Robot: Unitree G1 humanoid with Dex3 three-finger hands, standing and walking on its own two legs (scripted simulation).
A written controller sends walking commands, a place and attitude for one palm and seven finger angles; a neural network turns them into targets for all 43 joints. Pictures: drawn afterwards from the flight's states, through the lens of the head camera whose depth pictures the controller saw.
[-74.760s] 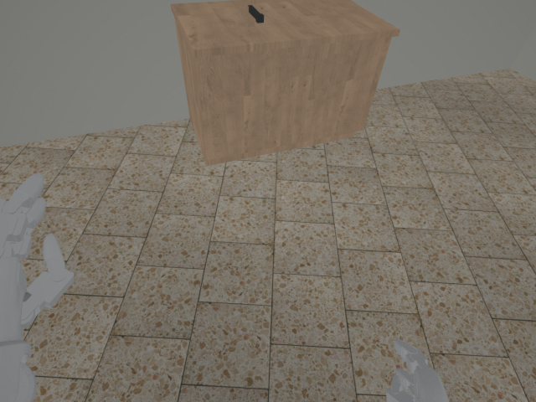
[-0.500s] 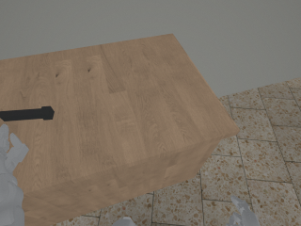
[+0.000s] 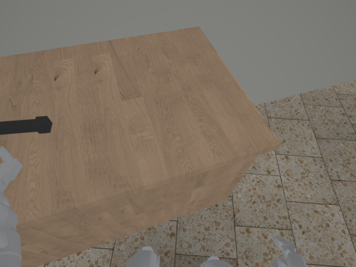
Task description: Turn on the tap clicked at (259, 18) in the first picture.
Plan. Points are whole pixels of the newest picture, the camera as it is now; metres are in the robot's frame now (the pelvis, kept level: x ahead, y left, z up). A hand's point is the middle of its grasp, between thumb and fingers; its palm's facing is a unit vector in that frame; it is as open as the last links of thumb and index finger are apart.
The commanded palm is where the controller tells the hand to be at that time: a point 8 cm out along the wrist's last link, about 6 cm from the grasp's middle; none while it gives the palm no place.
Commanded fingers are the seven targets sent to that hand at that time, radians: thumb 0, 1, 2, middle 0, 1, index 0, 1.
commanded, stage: reach beside the lever's end, fingers flat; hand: left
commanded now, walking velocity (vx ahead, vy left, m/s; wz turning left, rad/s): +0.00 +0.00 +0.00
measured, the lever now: (43, 124) +0.40 +0.34 +0.05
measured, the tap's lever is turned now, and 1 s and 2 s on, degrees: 79 79 79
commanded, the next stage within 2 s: push the lever round in 0.14 s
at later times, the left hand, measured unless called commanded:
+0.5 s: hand (17, 162) +0.30 +0.35 +0.06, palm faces +0.59 -0.80 -0.11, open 7.8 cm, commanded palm +0.26 +0.38 +0.05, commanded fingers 0.00 0.90 0.90 -0.15 -0.15 -0.15 -0.15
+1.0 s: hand (31, 158) +0.32 +0.33 +0.05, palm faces +0.58 -0.81 -0.10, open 7.9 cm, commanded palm +0.27 +0.36 +0.05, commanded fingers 0.00 0.90 0.90 -0.15 -0.15 -0.15 -0.15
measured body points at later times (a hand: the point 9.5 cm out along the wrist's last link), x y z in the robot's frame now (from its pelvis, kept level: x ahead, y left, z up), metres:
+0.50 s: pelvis +0.00 -0.01 +0.00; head +0.07 +0.01 +0.44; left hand +0.27 +0.39 +0.06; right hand +0.14 -0.27 -0.11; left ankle +0.03 +0.11 -0.69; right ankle +0.01 -0.10 -0.69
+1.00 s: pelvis +0.01 +0.00 +0.00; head +0.08 +0.01 +0.44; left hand +0.28 +0.37 +0.06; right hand +0.14 -0.26 -0.11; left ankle +0.03 +0.11 -0.69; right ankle +0.01 -0.10 -0.69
